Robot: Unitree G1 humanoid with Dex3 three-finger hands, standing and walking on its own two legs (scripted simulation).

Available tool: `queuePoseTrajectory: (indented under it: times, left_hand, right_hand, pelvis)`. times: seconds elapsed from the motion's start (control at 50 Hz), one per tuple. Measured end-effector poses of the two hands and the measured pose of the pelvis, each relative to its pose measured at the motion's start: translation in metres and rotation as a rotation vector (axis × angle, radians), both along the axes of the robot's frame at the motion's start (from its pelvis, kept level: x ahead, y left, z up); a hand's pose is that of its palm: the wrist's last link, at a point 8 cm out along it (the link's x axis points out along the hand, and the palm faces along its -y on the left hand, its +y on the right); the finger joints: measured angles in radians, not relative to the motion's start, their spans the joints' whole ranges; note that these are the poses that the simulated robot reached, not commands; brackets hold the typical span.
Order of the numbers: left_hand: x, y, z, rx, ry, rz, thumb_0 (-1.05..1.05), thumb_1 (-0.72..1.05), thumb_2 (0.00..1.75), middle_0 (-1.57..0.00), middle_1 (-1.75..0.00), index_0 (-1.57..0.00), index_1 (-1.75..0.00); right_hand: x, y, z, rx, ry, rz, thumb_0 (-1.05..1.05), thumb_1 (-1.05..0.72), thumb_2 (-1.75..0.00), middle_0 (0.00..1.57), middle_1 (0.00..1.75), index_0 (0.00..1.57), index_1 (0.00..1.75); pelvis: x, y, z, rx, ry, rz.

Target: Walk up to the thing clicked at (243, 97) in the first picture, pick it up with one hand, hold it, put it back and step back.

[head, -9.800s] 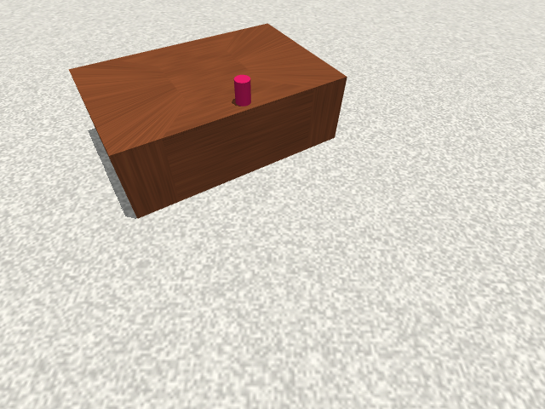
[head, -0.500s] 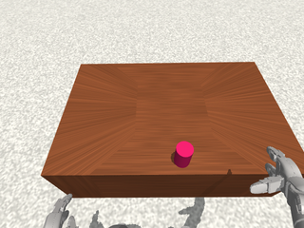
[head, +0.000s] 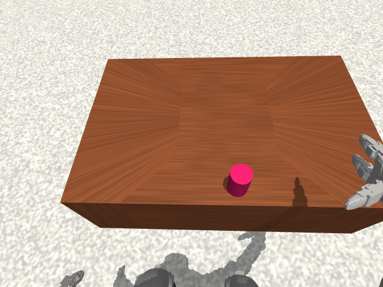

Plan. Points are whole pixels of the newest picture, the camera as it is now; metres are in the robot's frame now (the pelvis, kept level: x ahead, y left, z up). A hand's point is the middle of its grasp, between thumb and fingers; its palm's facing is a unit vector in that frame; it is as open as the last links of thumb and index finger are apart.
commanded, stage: go down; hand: right
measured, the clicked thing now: (239, 180) +0.46 -0.11 -0.28
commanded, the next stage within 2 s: approach in 0.60 s
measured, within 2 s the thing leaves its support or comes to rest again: neither
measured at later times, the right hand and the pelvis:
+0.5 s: hand (356, 159) +0.39 -0.31 +0.01, palm faces +0.03 +1.00 -0.06, open 17.7 cm; pelvis +0.01 +0.00 +0.00, yaw +0 degrees
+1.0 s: hand (335, 156) +0.42 -0.29 -0.03, palm faces -0.02 +1.00 +0.00, open 17.8 cm; pelvis -0.01 -0.01 -0.06, yaw +1 degrees
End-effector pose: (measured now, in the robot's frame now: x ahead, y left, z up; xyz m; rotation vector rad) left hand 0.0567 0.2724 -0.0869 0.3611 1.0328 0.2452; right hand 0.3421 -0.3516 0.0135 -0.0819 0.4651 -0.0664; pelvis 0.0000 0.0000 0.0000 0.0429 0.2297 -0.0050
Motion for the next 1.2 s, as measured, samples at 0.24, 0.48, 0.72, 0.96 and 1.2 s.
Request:
queuePoseTrajectory:
  times: [0.24, 0.48, 0.72, 0.96, 1.2]
  left_hand:
    - [0.0, 0.001, -0.001, -0.002, 0.041, -0.009, 0.01, 0.91, 0.89, -0.2, -0.3, -0.21, -0.3]
    - [0.002, -0.001, -0.001, -0.008, 0.065, -0.005, 0.01, 0.91, 0.89, -0.2, -0.3, -0.21, -0.3]
    - [0.001, -0.007, -0.001, -0.014, 0.079, -0.004, 0.01, 0.91, 0.89, -0.2, -0.3, -0.21, -0.29]
    - [-0.008, -0.002, -0.032, -0.001, 0.101, -0.047, 0.01, 0.91, 0.88, -0.2, -0.29, -0.21, -0.29]
    - [-0.01, -0.002, -0.152, 0.012, 0.099, -0.109, 0.01, 0.92, 0.88, -0.2, -0.29, -0.2, -0.29]
  right_hand:
    - [0.021, -0.005, 0.007, 0.016, -0.061, 0.012, -0.02, 0.6, -0.04, 0.05, 0.05, 0.05, 0.04]
    - [0.03, -0.01, 0.009, 0.028, -0.088, 0.022, -0.02, 0.6, -0.04, 0.05, 0.05, 0.05, 0.04]
    - [0.04, -0.014, 0.015, 0.034, -0.122, 0.035, -0.02, 0.6, -0.05, 0.05, 0.05, 0.05, 0.04]
    - [0.056, -0.002, -0.021, 0.075, -0.259, 0.067, -0.02, 0.61, -0.04, 0.05, 0.05, 0.04, 0.04]
    - [0.079, 0.049, -0.149, 0.119, -0.485, 0.191, -0.02, 0.6, -0.03, 0.06, 0.05, 0.05, 0.04]
  pelvis:
    - [0.005, 0.001, -0.002, 0.002, 0.027, 0.001]
    - [0.009, -0.002, -0.003, 0.007, 0.04, 0.002]
    - [0.011, -0.007, -0.003, 0.012, 0.051, 0.006]
    - [-0.002, -0.006, -0.04, 0.011, 0.149, 0.013]
    - [-0.032, -0.001, -0.159, 0.029, 0.325, 0.031]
